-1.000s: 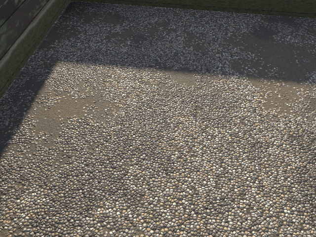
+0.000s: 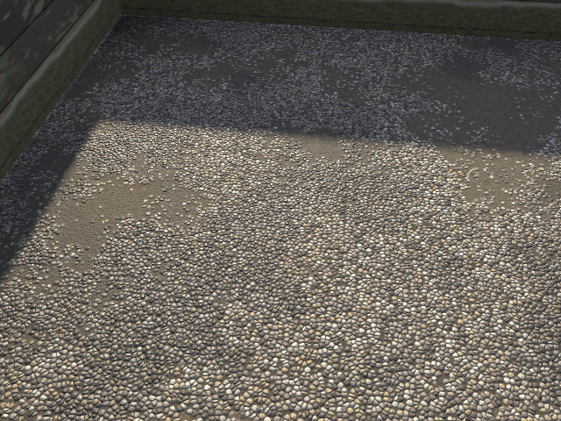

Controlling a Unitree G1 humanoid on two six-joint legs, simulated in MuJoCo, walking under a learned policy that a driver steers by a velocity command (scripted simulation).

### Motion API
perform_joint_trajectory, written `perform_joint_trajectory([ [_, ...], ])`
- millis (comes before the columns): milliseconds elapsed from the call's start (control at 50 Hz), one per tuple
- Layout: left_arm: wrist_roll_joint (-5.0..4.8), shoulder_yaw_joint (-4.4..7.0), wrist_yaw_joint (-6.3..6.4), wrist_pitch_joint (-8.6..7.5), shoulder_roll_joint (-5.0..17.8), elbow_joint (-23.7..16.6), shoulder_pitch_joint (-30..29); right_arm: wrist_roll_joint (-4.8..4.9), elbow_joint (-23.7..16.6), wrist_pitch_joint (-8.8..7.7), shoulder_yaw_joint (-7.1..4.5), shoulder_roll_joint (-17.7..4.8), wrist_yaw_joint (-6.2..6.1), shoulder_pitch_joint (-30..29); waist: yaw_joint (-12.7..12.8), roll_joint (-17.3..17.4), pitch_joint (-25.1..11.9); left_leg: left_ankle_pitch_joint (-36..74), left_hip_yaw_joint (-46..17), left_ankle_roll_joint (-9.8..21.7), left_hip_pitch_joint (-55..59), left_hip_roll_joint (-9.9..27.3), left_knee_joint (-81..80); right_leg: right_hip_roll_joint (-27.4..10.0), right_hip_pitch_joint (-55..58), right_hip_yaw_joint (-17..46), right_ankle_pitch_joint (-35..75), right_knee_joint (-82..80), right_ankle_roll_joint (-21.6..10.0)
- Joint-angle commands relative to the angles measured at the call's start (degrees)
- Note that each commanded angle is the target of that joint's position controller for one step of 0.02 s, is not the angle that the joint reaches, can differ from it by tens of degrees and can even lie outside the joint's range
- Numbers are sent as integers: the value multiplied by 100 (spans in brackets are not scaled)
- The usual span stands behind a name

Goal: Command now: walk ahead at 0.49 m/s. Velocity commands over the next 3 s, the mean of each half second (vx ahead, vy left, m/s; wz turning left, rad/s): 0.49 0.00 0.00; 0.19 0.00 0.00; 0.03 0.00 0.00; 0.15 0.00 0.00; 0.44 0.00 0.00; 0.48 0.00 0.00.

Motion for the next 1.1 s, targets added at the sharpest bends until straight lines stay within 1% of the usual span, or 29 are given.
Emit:
perform_joint_trajectory([
  [20,13,82,8,-133,325,-480,-371,40,-524,-62,-115,-395,-54,-521,59,141,-317,1224,-634,150,-316,495,-812,-107,349,210,764,-389,-96],
  [40,-23,85,0,-84,373,-610,-656,-27,-677,-83,-90,-340,34,-775,-60,55,-15,2172,-366,128,-392,488,-552,-223,110,306,1875,-317,-89],
  [80,9,114,3,-60,397,-589,-556,-78,-596,-127,-91,-316,62,-524,-96,-6,-432,2302,-307,114,-248,468,-461,-243,312,315,2089,-220,-97],
  [100,17,122,19,-120,371,-462,-251,20,-454,-121,-108,-370,-32,-258,36,56,-853,1413,-551,129,-112,475,-697,-121,604,205,953,-274,-88],
  [140,12,93,9,-136,336,-480,-377,50,-543,-72,-112,-390,-52,-548,65,143,-328,1268,-645,156,-317,513,-803,-93,343,201,739,-357,-85],
  [160,-20,87,0,-81,366,-612,-672,-16,-696,-85,-83,-329,37,-803,-54,65,-8,2201,-373,134,-423,500,-545,-212,96,295,1838,-287,-74],
  [180,5,113,-2,-62,399,-591,-607,-63,-643,-106,-85,-299,58,-607,-98,2,-315,2269,-332,122,-306,485,-490,-230,241,319,1975,-225,-87],
  [200,19,118,11,-115,367,-461,-276,20,-480,-101,-100,-359,-24,-295,32,70,-734,1381,-565,136,-198,483,-710,-115,547,210,927,-255,-85],
  [240,17,87,5,-140,324,-475,-364,44,-554,-75,-107,-380,-46,-538,63,150,-333,1237,-640,157,-344,504,-801,-103,345,213,767,-343,-84],
  [260,-18,89,-2,-90,371,-606,-659,-23,-706,-96,-81,-324,40,-794,-54,53,-25,2188,-371,136,-421,495,-539,-217,105,308,1876,-277,-76],
  [300,13,116,1,-63,386,-587,-567,-75,-623,-138,-82,-301,67,-538,-93,-8,-441,2317,-306,118,-277,474,-447,-237,307,319,2088,-182,-85],
  [320,19,123,16,-123,360,-461,-264,23,-479,-131,-101,-357,-26,-270,37,58,-865,1426,-550,132,-141,482,-685,-117,602,212,957,-237,-78],
  [340,11,96,9,-134,315,-480,-344,52,-531,-108,-102,-375,-42,-483,75,137,-488,1327,-608,151,-284,504,-761,-93,419,198,811,-299,-72],
  [380,12,94,0,-138,332,-475,-413,51,-578,-62,-103,-373,-43,-573,60,138,-243,1232,-652,162,-401,524,-813,-89,307,215,742,-322,-83],
  [400,-20,86,-7,-82,360,-613,-682,-16,-722,-83,-75,-315,45,-789,-58,65,26,2160,-361,130,-483,497,-547,-208,81,310,1860,-257,-67],
  [440,16,116,-3,-66,383,-580,-561,-81,-631,-146,-80,-290,71,-521,-96,-13,-470,2296,-297,117,-272,472,-441,-239,319,334,2112,-172,-86],
  [460,17,124,14,-127,358,-455,-268,20,-486,-141,-99,-350,-23,-256,33,49,-883,1410,-537,131,-144,481,-679,-118,612,224,976,-226,-79],
  [500,16,91,4,-140,325,-454,-349,51,-548,-92,-97,-361,-45,-486,65,122,-362,1210,-658,167,-338,536,-828,-97,363,242,671,-362,-86],
  [520,-6,79,-8,-80,347,-581,-624,-20,-688,-104,-62,-291,45,-716,-48,52,16,2107,-415,153,-442,528,-606,-219,80,354,1708,-339,-81],
  [560,37,65,-18,-45,310,-526,-475,-79,-558,-142,-34,-219,84,-402,-84,31,-347,2110,-444,135,-245,558,-708,-273,260,420,1759,-425,-85],
  [580,35,70,-9,-92,300,-291,-40,23,-343,-139,-25,-225,1,-67,57,53,-744,1123,-706,130,-144,617,-1103,-212,690,403,543,-745,-77],
  [600,12,37,-19,-57,280,-503,-541,-39,-547,-148,-14,-221,70,-558,-41,80,84,2007,-547,125,-323,593,-1010,-291,165,480,1547,-741,-57],
  [620,42,24,-19,-48,256,-443,-498,-79,-479,-162,3,-161,85,-430,-66,51,-227,2093,-618,108,-80,688,-1181,-347,320,530,1572,-898,-43],
  [720,21,97,-24,-54,442,-165,-165,-35,-167,-216,-74,-346,99,-100,-11,52,-307,2494,-722,121,353,817,-1722,-433,738,645,1808,-1472,-41],
  [860,-47,159,-29,-56,460,19,-31,49,39,-245,-149,-373,114,-3,19,48,-457,2760,-685,168,669,886,-1996,-484,917,639,2006,-1745,-59],
  [1040,-61,194,-5,-33,556,70,87,54,149,-197,-217,-478,90,111,2,33,-433,2926,-635,193,765,916,-2005,-501,820,613,2139,-1801,-79],
  [1060,151,104,38,-33,745,131,638,-83,403,-128,-225,-811,98,905,76,-161,-398,3300,-978,487,800,951,-2276,-384,1041,664,1889,-1861,-361],
  [1080,146,114,47,-43,719,180,724,-30,465,-104,-267,-891,92,852,150,-45,-175,3422,-919,547,878,980,-2294,-427,886,672,1894,-1928,-398],
  [1100,130,92,43,-56,770,170,706,-46,405,-92,-250,-846,85,736,126,34,-136,3420,-877,549,943,957,-2284,-444,802,681,1919,-1944,-409],
])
